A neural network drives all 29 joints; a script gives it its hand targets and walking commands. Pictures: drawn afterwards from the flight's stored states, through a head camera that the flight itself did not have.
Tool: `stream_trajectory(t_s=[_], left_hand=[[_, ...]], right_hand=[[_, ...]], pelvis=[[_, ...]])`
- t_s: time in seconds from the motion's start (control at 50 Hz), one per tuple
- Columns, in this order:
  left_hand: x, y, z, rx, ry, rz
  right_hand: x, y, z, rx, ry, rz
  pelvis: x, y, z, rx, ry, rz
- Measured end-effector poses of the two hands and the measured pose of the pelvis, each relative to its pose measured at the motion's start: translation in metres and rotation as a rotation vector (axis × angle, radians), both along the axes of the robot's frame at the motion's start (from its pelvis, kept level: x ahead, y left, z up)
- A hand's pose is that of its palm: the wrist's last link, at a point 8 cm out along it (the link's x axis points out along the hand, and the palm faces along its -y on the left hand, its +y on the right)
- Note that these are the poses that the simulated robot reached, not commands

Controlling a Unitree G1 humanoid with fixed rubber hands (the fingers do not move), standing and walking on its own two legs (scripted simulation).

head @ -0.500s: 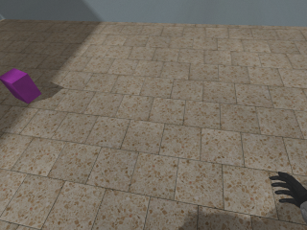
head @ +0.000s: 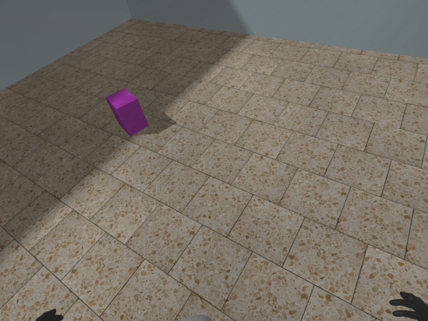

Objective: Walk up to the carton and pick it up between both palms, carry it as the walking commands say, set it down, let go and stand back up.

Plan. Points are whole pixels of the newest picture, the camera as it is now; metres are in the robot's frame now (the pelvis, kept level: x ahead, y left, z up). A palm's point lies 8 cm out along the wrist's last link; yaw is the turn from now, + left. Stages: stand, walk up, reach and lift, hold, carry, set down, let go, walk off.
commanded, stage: walk up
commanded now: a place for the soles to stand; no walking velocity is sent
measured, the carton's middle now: (127, 112) +1.62 +0.83 -0.65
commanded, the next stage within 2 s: none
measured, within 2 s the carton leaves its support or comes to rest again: neither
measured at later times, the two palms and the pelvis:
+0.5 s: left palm (50, 268) +0.26 +0.44 -0.08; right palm (328, 202) +0.40 -0.21 -0.08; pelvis +0.24 +0.09 +0.00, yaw +15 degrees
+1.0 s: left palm (22, 247) +0.30 +0.52 -0.07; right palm (238, 111) +0.76 -0.01 -0.07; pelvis +0.46 +0.19 -0.01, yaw +23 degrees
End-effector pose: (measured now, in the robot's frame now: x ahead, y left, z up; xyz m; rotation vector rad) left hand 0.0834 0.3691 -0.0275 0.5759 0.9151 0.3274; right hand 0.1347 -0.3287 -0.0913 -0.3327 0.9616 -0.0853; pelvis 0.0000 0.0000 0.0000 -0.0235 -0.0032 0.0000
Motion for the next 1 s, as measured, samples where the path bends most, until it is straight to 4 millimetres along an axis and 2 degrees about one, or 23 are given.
stream_trajectory(t_s=[0.08, 0.16, 0.22, 0.26, 0.32, 0.42, 0.5, 0.58, 0.62, 0.66, 0.72, 0.84, 0.92, 1.0], left_hand=[[-0.020, 0.016, -0.001, -0.001, 0.092, 0.106], [-0.032, 0.029, -0.016, -0.032, 0.186, 0.200], [-0.027, 0.042, -0.034, -0.063, 0.235, 0.255], [-0.013, 0.053, -0.048, -0.082, 0.246, 0.285], [0.030, 0.057, -0.059, -0.133, 0.206, 0.274], [0.120, 0.063, -0.059, -0.183, 0.093, 0.194], [0.173, 0.068, -0.057, -0.190, 0.070, 0.163], [0.219, 0.075, -0.052, -0.171, 0.063, 0.153], [0.240, 0.082, -0.049, -0.142, 0.040, 0.163], [0.252, 0.089, -0.044, -0.113, 0.008, 0.193], [0.249, 0.098, -0.032, -0.089, -0.008, 0.272], [0.220, 0.113, -0.016, -0.084, 0.097, 0.417], [0.210, 0.128, -0.021, -0.105, 0.167, 0.486], [0.216, 0.152, -0.040, -0.143, 0.205, 0.533]], right_hand=[[0.087, 0.024, 0.012, 0.012, -0.050, 0.110], [0.170, 0.062, 0.018, 0.020, -0.094, 0.197], [0.230, 0.095, 0.019, 0.012, -0.125, 0.249], [0.260, 0.115, 0.016, -0.009, -0.137, 0.269], [0.276, 0.127, 0.010, -0.042, -0.113, 0.247], [0.264, 0.123, 0.009, -0.088, 0.005, 0.178], [0.270, 0.116, 0.010, -0.100, 0.050, 0.152], [0.300, 0.110, 0.003, -0.087, 0.049, 0.131], [0.326, 0.110, -0.006, -0.082, 0.042, 0.142], [0.356, 0.119, -0.015, -0.079, 0.044, 0.174], [0.404, 0.147, -0.017, -0.065, 0.040, 0.256], [0.509, 0.212, 0.000, -0.020, -0.018, 0.393], [0.571, 0.263, 0.012, -0.003, -0.063, 0.468], [0.630, 0.320, 0.021, -0.004, -0.121, 0.513]], pelvis=[[0.035, 0.007, 0.004, 0.007, 0.004, 0.044], [0.073, 0.023, 0.000, 0.002, 0.014, 0.088], [0.107, 0.041, -0.009, -0.008, 0.026, 0.113], [0.129, 0.055, -0.017, 0.010, 0.030, 0.137], [0.155, 0.073, -0.016, 0.007, 0.032, 0.182], [0.199, 0.087, -0.007, 0.018, 0.023, 0.237], [0.236, 0.092, -0.005, 0.037, 0.013, 0.259], [0.281, 0.097, -0.008, 0.050, 0.008, 0.264], [0.306, 0.098, -0.015, 0.051, 0.009, 0.276], [0.325, 0.101, -0.019, 0.023, 0.001, 0.295], [0.350, 0.107, -0.013, 0.014, -0.016, 0.331], [0.394, 0.132, 0.002, 0.018, -0.014, 0.372], [0.424, 0.155, 0.002, 0.015, -0.007, 0.393], [0.457, 0.190, -0.006, -0.003, 0.003, 0.407]])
